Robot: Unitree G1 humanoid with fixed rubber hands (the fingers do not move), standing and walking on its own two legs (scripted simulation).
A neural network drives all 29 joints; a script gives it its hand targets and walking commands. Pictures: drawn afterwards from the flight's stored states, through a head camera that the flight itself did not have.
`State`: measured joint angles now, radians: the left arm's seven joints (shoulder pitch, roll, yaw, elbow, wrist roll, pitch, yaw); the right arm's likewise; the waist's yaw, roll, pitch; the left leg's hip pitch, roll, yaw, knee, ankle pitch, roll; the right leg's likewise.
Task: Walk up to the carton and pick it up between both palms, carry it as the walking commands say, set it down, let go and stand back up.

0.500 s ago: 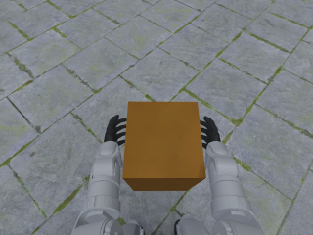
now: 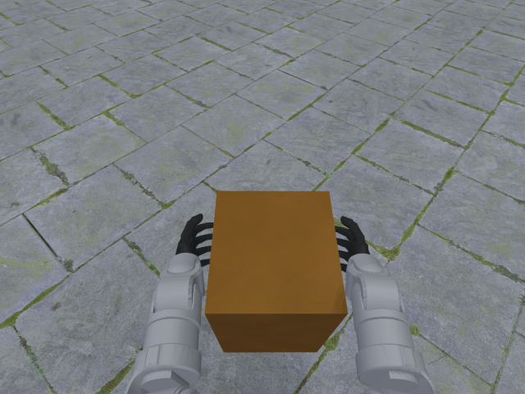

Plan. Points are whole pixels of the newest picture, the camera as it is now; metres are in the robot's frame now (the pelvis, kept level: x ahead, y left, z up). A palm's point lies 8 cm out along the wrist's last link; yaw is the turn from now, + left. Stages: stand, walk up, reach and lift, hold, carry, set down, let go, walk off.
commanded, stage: reach and lift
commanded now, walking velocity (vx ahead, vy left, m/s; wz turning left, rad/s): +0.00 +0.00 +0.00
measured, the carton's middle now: (271, 279) +0.32 -0.02 -0.05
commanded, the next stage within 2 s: hold in 1.42 s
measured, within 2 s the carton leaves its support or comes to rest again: neither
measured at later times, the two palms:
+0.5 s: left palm (180, 256) +0.31 +0.12 +0.06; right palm (360, 254) +0.30 -0.15 +0.06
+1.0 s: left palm (172, 260) +0.31 +0.13 +0.06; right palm (352, 255) +0.30 -0.14 +0.05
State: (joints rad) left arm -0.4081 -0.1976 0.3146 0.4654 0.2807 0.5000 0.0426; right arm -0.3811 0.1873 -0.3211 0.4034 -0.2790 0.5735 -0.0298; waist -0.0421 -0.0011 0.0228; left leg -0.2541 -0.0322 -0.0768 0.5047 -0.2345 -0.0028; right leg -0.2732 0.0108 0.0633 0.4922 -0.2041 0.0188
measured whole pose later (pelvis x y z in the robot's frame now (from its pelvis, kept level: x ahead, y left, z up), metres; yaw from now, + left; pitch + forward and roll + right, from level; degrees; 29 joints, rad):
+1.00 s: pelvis +0.01 +0.00 +0.01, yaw +0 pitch -8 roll +0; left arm -0.35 -0.18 0.24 0.33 0.27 0.71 0.04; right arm -0.33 0.17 -0.22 0.32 -0.26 0.75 -0.04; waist 0.01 0.00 0.04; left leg -0.06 -0.02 -0.08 0.43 -0.23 -0.01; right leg -0.09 0.02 0.07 0.42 -0.19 0.01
